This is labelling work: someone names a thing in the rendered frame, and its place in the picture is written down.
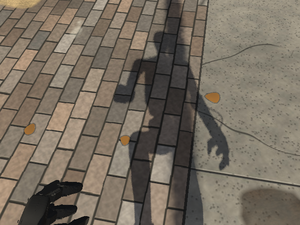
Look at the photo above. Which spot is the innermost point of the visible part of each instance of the robot left hand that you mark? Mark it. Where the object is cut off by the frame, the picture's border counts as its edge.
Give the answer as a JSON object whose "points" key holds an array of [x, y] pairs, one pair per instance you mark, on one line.
{"points": [[40, 209]]}

